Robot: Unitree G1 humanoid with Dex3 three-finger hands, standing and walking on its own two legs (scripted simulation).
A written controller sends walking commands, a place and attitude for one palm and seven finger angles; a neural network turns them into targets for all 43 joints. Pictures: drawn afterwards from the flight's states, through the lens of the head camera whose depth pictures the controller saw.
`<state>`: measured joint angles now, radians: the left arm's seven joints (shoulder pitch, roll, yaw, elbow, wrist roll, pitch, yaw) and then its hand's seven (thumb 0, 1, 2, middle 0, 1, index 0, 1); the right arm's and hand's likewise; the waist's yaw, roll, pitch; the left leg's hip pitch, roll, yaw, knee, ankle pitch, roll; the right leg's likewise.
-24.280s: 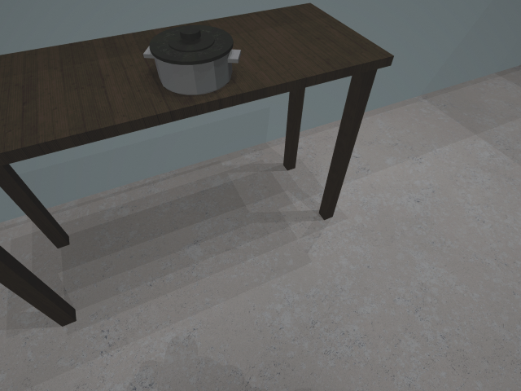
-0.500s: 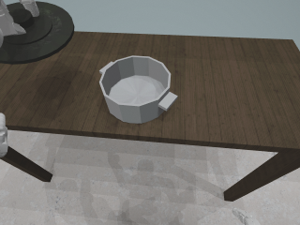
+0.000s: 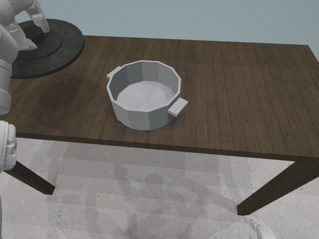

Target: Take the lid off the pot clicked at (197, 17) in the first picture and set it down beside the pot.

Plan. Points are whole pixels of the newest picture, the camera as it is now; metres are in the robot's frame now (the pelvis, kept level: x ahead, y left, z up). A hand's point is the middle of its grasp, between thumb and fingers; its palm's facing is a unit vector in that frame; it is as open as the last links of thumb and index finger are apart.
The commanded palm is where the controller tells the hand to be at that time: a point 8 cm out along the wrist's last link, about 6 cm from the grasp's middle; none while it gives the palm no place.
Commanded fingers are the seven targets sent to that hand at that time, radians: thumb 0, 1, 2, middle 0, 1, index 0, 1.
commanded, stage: lower the lid onto the table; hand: left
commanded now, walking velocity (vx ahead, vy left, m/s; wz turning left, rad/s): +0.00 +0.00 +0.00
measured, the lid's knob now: (31, 35) +0.49 +0.28 +0.25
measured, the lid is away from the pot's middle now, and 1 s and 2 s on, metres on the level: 0.24 0.23 0.24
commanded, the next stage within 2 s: none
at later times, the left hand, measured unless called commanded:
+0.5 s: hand (38, 47) +0.47 +0.27 +0.23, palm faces -0.26 -0.12 -0.96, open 8.2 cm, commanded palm +0.45 +0.27 +0.31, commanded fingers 0.00 0.54 1.14 -0.90 -1.00 -0.83 -0.91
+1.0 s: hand (42, 63) +0.46 +0.27 +0.20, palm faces -0.32 -0.12 -0.94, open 8.2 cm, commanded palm +0.45 +0.28 +0.28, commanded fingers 0.00 0.54 1.14 -0.90 -1.00 -0.83 -0.91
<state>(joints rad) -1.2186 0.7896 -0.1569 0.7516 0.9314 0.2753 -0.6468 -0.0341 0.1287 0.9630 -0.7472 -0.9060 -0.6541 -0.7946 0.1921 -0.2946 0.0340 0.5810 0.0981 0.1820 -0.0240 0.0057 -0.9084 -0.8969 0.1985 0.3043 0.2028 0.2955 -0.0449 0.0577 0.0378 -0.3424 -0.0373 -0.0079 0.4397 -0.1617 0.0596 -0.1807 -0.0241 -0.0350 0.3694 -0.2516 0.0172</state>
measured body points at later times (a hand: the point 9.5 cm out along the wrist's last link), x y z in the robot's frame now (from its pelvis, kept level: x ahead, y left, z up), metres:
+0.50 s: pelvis +0.01 +0.00 +0.00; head +0.06 -0.02 +0.45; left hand +0.48 +0.27 +0.29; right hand +0.11 -0.27 -0.12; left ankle +0.04 +0.08 -0.74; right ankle -0.04 -0.14 -0.74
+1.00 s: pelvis +0.00 -0.01 +0.00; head +0.06 -0.02 +0.45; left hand +0.47 +0.28 +0.25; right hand +0.11 -0.28 -0.12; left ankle +0.04 +0.08 -0.74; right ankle -0.04 -0.14 -0.74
